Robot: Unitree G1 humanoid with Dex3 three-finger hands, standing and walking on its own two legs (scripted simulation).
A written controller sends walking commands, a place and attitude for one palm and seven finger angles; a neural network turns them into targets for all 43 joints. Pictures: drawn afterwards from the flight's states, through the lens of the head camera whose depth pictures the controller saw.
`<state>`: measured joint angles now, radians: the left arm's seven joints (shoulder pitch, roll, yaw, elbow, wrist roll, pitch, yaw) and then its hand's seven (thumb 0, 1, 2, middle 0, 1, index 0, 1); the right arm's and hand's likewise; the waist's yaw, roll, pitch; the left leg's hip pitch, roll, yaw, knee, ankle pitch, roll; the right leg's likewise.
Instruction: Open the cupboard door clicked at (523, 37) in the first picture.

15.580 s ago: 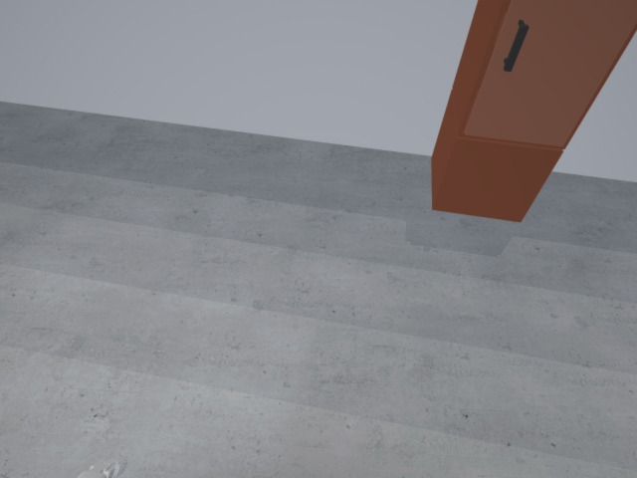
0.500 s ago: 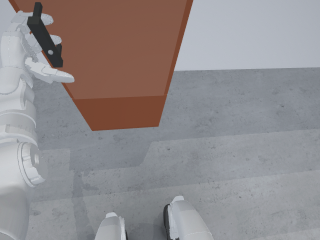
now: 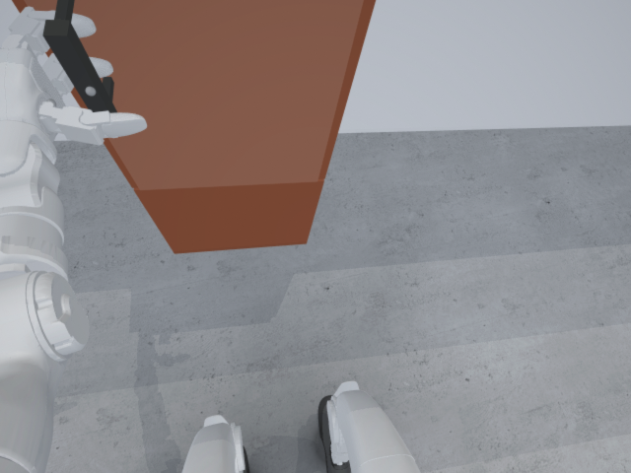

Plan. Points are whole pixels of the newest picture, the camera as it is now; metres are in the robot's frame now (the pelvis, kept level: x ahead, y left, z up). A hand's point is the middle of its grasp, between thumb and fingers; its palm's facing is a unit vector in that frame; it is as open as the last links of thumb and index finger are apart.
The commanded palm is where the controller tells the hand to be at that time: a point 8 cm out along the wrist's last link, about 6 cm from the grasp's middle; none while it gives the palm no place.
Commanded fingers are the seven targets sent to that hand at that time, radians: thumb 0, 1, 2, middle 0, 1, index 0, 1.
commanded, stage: close the thumb around the handle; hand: left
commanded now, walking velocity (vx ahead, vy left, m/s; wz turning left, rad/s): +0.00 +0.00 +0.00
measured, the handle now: (87, 64) +0.59 +0.19 +0.07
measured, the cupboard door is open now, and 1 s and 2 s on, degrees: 0 12 46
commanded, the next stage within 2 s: pull the door open along its arc in 0.46 s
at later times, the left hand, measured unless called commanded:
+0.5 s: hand (101, 97) +0.54 +0.18 +0.07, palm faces -0.06 -1.00 -0.02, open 5.9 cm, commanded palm +0.53 +0.23 +0.08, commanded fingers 0.00 0.90 0.90 -0.40 -1.35 -0.40 -1.35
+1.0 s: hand (120, 149) +0.47 +0.15 +0.08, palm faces +0.00 -1.00 +0.00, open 5.8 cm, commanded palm +0.42 +0.21 +0.08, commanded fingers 0.00 0.90 0.90 -0.40 -1.35 -0.40 -1.35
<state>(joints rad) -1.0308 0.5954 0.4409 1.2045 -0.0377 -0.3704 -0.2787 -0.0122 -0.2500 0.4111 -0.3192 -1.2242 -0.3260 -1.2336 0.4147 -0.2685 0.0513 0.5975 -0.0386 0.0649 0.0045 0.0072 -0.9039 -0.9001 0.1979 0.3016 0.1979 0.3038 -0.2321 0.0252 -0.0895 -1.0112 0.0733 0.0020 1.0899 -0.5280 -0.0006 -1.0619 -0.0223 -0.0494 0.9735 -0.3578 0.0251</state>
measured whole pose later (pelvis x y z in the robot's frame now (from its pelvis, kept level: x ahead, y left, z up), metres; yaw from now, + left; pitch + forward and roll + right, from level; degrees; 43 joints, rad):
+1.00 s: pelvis +0.01 +0.00 +0.02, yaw -1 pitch +21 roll -1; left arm -0.60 0.33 0.34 0.81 -0.15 -0.38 -0.18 -0.01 0.72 0.75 -0.39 -1.35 -0.36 -1.35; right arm 0.40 -0.26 0.01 0.55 0.00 0.07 0.03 0.01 -0.90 -0.90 0.20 0.30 0.20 0.30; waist -0.14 0.03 -0.13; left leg -0.83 0.07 0.04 0.97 -0.51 -0.01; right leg -0.91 -0.02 -0.02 0.90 -0.36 0.02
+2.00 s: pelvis +0.01 -0.05 +0.02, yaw +5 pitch +13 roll +1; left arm -0.06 -0.12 -0.22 0.27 0.11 -0.28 0.57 0.01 0.25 0.62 -0.35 -1.28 -0.35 -1.28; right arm 0.19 -0.19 -0.02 0.60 -0.08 -0.02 0.01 0.02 -0.90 -0.90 0.20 0.30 0.20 0.30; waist 0.00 0.04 -0.12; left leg -0.67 0.04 -0.03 0.93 -0.49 -0.06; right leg -0.76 -0.05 -0.08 0.95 -0.42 -0.03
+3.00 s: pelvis -0.01 -0.02 +0.02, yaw +3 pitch +12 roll +1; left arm 0.04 -0.01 -0.24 0.14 0.01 -0.31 0.09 -0.01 -0.50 0.30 -0.16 -0.30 -0.13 -0.30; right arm 0.25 -0.21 0.01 0.49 -0.02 -0.07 0.01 0.02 -0.90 -0.90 0.20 0.30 0.20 0.30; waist -0.01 0.02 -0.10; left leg -0.69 0.01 0.01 0.98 -0.50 -0.02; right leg -0.79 -0.08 -0.03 0.99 -0.40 0.01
